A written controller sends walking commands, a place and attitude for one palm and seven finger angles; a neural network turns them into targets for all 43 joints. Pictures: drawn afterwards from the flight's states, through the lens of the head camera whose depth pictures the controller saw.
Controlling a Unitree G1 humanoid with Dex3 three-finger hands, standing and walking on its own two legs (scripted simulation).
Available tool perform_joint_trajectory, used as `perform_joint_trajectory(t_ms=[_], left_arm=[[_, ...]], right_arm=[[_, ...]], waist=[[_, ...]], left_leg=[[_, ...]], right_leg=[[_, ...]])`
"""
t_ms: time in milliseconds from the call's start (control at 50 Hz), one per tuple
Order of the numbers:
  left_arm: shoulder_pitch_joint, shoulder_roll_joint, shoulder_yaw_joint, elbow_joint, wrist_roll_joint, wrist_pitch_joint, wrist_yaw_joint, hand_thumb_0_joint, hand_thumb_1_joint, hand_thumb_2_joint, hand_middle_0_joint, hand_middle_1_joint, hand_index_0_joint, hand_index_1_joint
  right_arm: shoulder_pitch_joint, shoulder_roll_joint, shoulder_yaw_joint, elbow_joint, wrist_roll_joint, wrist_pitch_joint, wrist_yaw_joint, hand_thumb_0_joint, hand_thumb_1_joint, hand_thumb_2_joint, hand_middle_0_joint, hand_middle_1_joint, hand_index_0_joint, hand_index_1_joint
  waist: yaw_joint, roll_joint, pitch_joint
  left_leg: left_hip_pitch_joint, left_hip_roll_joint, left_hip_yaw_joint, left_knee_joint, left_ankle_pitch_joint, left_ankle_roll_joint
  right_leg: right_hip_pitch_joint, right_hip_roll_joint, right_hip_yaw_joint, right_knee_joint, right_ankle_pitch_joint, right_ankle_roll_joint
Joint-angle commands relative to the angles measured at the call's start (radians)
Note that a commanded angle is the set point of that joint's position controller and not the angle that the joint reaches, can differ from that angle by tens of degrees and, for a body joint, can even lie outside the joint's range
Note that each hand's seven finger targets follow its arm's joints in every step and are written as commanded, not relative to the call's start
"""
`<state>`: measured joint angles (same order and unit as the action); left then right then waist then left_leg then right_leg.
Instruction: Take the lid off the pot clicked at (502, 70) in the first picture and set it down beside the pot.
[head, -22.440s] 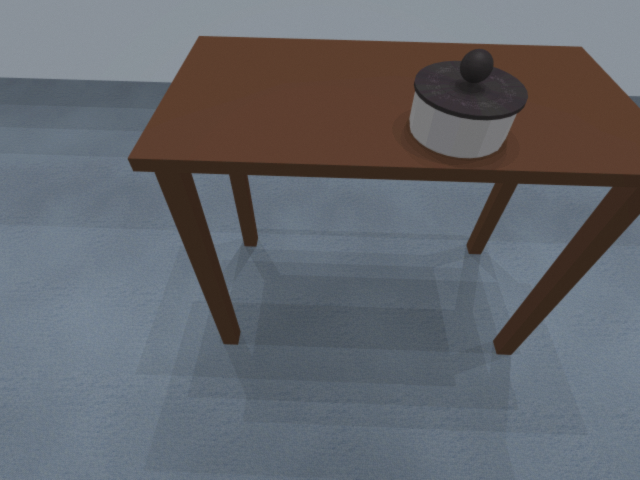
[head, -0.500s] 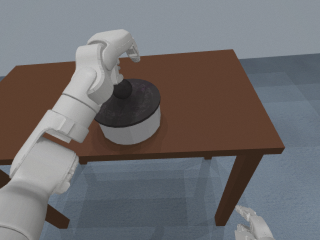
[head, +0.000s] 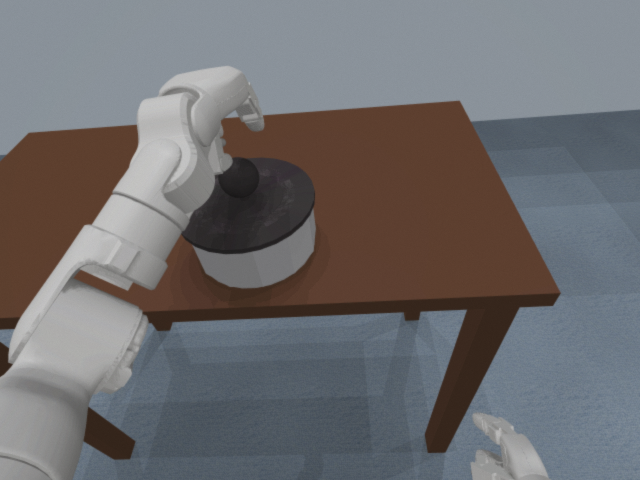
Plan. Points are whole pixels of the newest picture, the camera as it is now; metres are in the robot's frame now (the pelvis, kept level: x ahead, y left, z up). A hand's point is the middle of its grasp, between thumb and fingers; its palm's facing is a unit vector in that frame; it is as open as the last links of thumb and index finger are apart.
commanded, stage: lower the open fingers around the knob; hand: left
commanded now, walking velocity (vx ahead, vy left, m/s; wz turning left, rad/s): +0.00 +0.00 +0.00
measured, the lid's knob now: (238, 177) +0.46 +0.14 +0.17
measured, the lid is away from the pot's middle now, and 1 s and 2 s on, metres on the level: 0.00 0.01 0.01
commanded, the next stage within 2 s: close the fingers and squeeze the knob in 1.10 s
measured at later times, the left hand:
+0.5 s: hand (230, 166) +0.43 +0.14 +0.20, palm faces -0.25 -0.13 -0.96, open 10.0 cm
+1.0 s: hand (232, 187) +0.42 +0.14 +0.18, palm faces -0.25 -0.14 -0.96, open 10.0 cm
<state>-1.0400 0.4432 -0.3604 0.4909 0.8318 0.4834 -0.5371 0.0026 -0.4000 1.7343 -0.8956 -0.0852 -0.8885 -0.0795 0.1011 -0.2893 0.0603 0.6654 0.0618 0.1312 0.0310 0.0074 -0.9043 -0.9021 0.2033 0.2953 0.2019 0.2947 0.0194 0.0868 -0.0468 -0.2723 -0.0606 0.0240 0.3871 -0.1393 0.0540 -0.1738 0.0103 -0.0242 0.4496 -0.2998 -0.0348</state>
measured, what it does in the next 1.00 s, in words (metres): stands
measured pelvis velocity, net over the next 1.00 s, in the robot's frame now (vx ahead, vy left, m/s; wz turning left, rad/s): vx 0.01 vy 0.00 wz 0.00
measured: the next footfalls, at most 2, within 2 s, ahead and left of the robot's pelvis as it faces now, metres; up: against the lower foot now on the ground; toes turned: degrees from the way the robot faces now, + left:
none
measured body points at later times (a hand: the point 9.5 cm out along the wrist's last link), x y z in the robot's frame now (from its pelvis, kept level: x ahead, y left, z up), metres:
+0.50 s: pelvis +0.00 +0.00 +0.00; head +0.01 -0.03 +0.45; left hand +0.44 +0.14 +0.26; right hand +0.19 -0.22 -0.11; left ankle +0.04 +0.09 -0.74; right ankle -0.04 -0.10 -0.74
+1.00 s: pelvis +0.01 +0.00 +0.00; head +0.01 -0.03 +0.45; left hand +0.43 +0.14 +0.23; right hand +0.19 -0.23 -0.11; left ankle +0.04 +0.09 -0.74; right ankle -0.04 -0.10 -0.74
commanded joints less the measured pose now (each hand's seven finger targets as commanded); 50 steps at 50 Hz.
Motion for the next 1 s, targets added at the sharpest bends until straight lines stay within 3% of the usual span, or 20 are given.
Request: perform_joint_trajectory(t_ms=[0, 40, 140, 240, 260, 340, 360, 380, 400, 440, 460, 540, 580, 640, 760, 800, 860, 880, 940, 980], left_arm=[[-0.566, 0.254, 0.173, -0.158, 0.008, 0.001, 0.040, 0.000, -0.410, 1.740, -0.881, -0.081, -0.881, -0.081], [-0.498, 0.241, 0.166, -0.098, -0.008, 0.007, 0.033, 0.000, -0.410, 1.740, -0.881, -0.081, -0.881, -0.081], [-0.475, 0.157, 0.092, -0.153, -0.013, 0.009, 0.027, 0.000, -0.410, 1.740, -0.881, -0.081, -0.881, -0.081], [-0.522, 0.234, 0.144, -0.115, 0.001, 0.006, 0.037, 0.000, -0.410, 1.740, -0.881, -0.081, -0.881, -0.081], [-0.596, 0.252, 0.152, -0.186, 0.015, -0.008, 0.042, 0.000, -0.410, 1.740, -0.881, -0.081, -0.881, -0.081], [-0.516, 0.127, 0.068, -0.143, -0.013, -0.003, 0.042, 0.000, -0.410, 1.740, -0.881, -0.081, -0.881, -0.081], [-0.544, 0.169, 0.104, -0.178, 0.001, -0.007, 0.047, 0.000, -0.410, 1.740, -0.881, -0.081, -0.881, -0.081], [-0.494, 0.126, 0.075, -0.125, 0.001, 0.000, 0.045, 0.000, -0.410, 1.740, -0.881, -0.081, -0.881, -0.081], [-0.470, 0.189, 0.134, -0.092, 0.007, 0.003, 0.049, 0.000, -0.410, 1.740, -0.881, -0.081, -0.881, -0.081], [-0.451, 0.200, 0.141, -0.062, -0.001, 0.001, 0.049, 0.000, -0.410, 1.740, -0.881, -0.081, -0.881, -0.081], [-0.509, 0.235, 0.162, -0.111, 0.017, -0.008, 0.052, 0.000, -0.410, 1.740, -0.881, -0.081, -0.881, -0.081], [-0.501, 0.134, 0.085, -0.122, -0.004, -0.010, 0.055, 0.000, -0.410, 1.740, -0.881, -0.081, -0.881, -0.081], [-0.486, 0.200, 0.144, -0.130, 0.012, -0.012, 0.061, 0.000, -0.410, 1.740, -0.881, -0.081, -0.881, -0.081], [-0.452, 0.125, 0.088, -0.124, -0.007, -0.006, 0.061, 0.000, -0.410, 1.740, -0.881, -0.081, -0.881, -0.081], [-0.434, 0.187, 0.140, -0.200, 0.001, -0.017, 0.075, 0.000, -0.410, 1.740, -0.881, -0.081, -0.881, -0.081], [-0.394, 0.126, 0.098, -0.191, -0.005, -0.012, 0.078, 0.000, -0.410, 1.740, -0.881, -0.081, -0.881, -0.081], [-0.364, 0.165, 0.129, -0.197, -0.002, -0.008, 0.087, 0.000, -0.410, 1.740, -0.881, -0.081, -0.881, -0.081], [-0.320, 0.108, 0.088, -0.155, -0.007, -0.002, 0.085, 0.000, -0.410, 1.740, -0.881, -0.081, -0.881, -0.081], [-0.339, 0.155, 0.119, -0.203, -0.018, -0.001, 0.090, 0.000, -0.410, 1.740, -0.881, -0.081, -0.881, -0.081], [-0.386, 0.124, 0.088, -0.245, -0.008, -0.003, 0.094, 0.000, -0.410, 1.740, -0.881, -0.081, -0.881, -0.081]], right_arm=[[-0.153, -0.089, -0.034, -0.158, -0.005, -0.062, -0.014, 0.000, -0.900, -0.900, 0.200, 0.300, 0.200, 0.300], [-0.146, -0.105, -0.040, -0.149, -0.006, -0.054, -0.017, 0.000, -0.900, -0.900, 0.200, 0.300, 0.200, 0.300], [-0.155, -0.099, -0.041, -0.164, -0.002, -0.052, -0.010, 0.000, -0.900, -0.900, 0.200, 0.300, 0.200, 0.300], [-0.140, -0.108, -0.041, -0.145, -0.005, -0.050, -0.020, 0.000, -0.900, -0.900, 0.200, 0.300, 0.200, 0.300], [-0.146, -0.095, -0.038, -0.156, -0.005, -0.060, -0.021, 0.000, -0.900, -0.900, 0.200, 0.300, 0.200, 0.300], [-0.145, -0.096, -0.044, -0.149, -0.004, -0.063, -0.016, 0.000, -0.900, -0.900, 0.200, 0.300, 0.200, 0.300], [-0.141, -0.092, -0.044, -0.149, -0.005, -0.066, -0.013, 0.000, -0.900, -0.900, 0.200, 0.300, 0.200, 0.300], [-0.145, -0.089, -0.040, -0.152, -0.006, -0.066, -0.014, 0.000, -0.900, -0.900, 0.200, 0.300, 0.200, 0.300], [-0.129, -0.098, -0.043, -0.140, -0.008, -0.060, -0.015, 0.000, -0.900, -0.900, 0.200, 0.300, 0.200, 0.300], [-0.128, -0.107, -0.044, -0.136, -0.009, -0.052, -0.018, 0.000, -0.900, -0.900, 0.200, 0.300, 0.200, 0.300], [-0.125, -0.100, -0.041, -0.142, -0.012, -0.055, -0.019, 0.000, -0.900, -0.900, 0.200, 0.300, 0.200, 0.300], [-0.133, -0.094, -0.048, -0.149, -0.010, -0.054, -0.020, 0.000, -0.900, -0.900, 0.200, 0.300, 0.200, 0.300], [-0.135, -0.092, -0.044, -0.152, -0.013, -0.062, -0.020, 0.000, -0.900, -0.900, 0.200, 0.300, 0.200, 0.300], [-0.126, -0.096, -0.051, -0.145, -0.008, -0.052, -0.013, 0.000, -0.900, -0.900, 0.200, 0.300, 0.200, 0.300], [-0.138, -0.093, -0.046, -0.159, -0.010, -0.051, -0.011, 0.000, -0.900, -0.900, 0.200, 0.300, 0.200, 0.300], [-0.149, -0.086, -0.046, -0.162, -0.007, -0.051, -0.008, 0.000, -0.900, -0.900, 0.200, 0.300, 0.200, 0.300], [-0.144, -0.094, -0.049, -0.159, -0.008, -0.046, -0.007, 0.000, -0.900, -0.900, 0.200, 0.300, 0.200, 0.300], [-0.150, -0.086, -0.045, -0.162, -0.004, -0.045, -0.005, 0.000, -0.900, -0.900, 0.200, 0.300, 0.200, 0.300], [-0.158, -0.102, -0.049, -0.156, -0.006, -0.035, -0.007, 0.000, -0.900, -0.900, 0.200, 0.300, 0.200, 0.300], [-0.171, -0.083, -0.045, -0.166, -0.006, -0.044, -0.007, 0.000, -0.900, -0.900, 0.200, 0.300, 0.200, 0.300]], waist=[[0.002, -0.157, -0.363], [0.000, -0.154, -0.319], [-0.008, -0.113, -0.349], [-0.015, -0.134, -0.331], [-0.012, -0.127, -0.386], [-0.023, -0.104, -0.363], [-0.016, -0.095, -0.389], [-0.016, -0.116, -0.365], [-0.012, -0.149, -0.352], [-0.009, -0.150, -0.330], [-0.007, -0.151, -0.370], [-0.022, -0.122, -0.369], [-0.007, -0.119, -0.413], [-0.020, -0.119, -0.370], [-0.006, -0.120, -0.401], [-0.009, -0.127, -0.388], [-0.006, -0.127, -0.378], [-0.011, -0.151, -0.341], [-0.008, -0.120, -0.340], [-0.011, -0.107, -0.372]], left_leg=[[0.244, -0.024, -0.022, 0.022, 0.232, 0.033], [0.223, -0.022, -0.022, 0.020, 0.212, 0.030], [0.257, -0.022, -0.026, 0.033, 0.240, 0.028], [0.231, -0.021, -0.029, 0.027, 0.192, 0.028], [0.251, -0.025, -0.032, 0.026, 0.212, 0.030], [0.278, -0.021, -0.043, 0.040, 0.244, 0.027], [0.286, -0.019, -0.043, 0.036, 0.259, 0.024], [0.272, -0.023, -0.042, 0.044, 0.264, 0.027], [0.253, -0.017, -0.039, 0.035, 0.239, 0.025], [0.231, -0.020, -0.037, 0.032, 0.219, 0.025], [0.235, -0.022, -0.033, 0.030, 0.233, 0.027], [0.268, -0.020, -0.038, 0.040, 0.238, 0.028], [0.277, -0.020, -0.041, 0.050, 0.291, 0.028], [0.275, -0.016, -0.044, 0.048, 0.290, 0.024], [0.272, -0.017, -0.043, 0.046, 0.304, 0.023], [0.278, -0.016, -0.041, 0.054, 0.326, 0.024], [0.269, -0.015, -0.040, 0.052, 0.311, 0.022], [0.257, -0.017, -0.036, 0.054, 0.299, 0.023], [0.257, -0.015, -0.037, 0.045, 0.266, 0.020], [0.282, -0.018, -0.040, 0.055, 0.296, 0.023]], right_leg=[[0.015, 0.027, 0.040, -0.055, 0.375, 0.001], [-0.003, 0.023, 0.031, -0.061, 0.358, -0.001], [-0.015, 0.029, 0.025, -0.051, 0.356, -0.007], [-0.023, 0.029, 0.027, -0.060, 0.324, -0.004], [0.003, 0.030, 0.038, -0.054, 0.342, -0.003], [-0.038, 0.037, 0.019, -0.043, 0.342, -0.010], [-0.028, 0.040, 0.023, -0.041, 0.352, -0.010], [-0.033, 0.040, 0.022, -0.037, 0.359, -0.011], [-0.031, 0.039, 0.021, -0.043, 0.349, -0.007], [-0.025, 0.033, 0.020, -0.047, 0.347, -0.008], [0.003, 0.033, 0.030, -0.046, 0.369, -0.006], [-0.030, 0.036, 0.020, -0.041, 0.348, -0.009], [0.002, 0.037, 0.030, -0.027, 0.396, -0.010], [-0.030, 0.041, 0.013, -0.033, 0.378, -0.012], [0.004, 0.040, 0.022, -0.027, 0.400, -0.010], [-0.012, 0.042, 0.020, -0.021, 0.408, -0.009], [-0.011, 0.043, 0.021, -0.025, 0.401, -0.010], [-0.027, 0.044, 0.016, -0.024, 0.393, -0.009], [-0.025, 0.043, 0.016, -0.034, 0.369, -0.012], [-0.023, 0.045, 0.022, -0.025, 0.385, -0.012]])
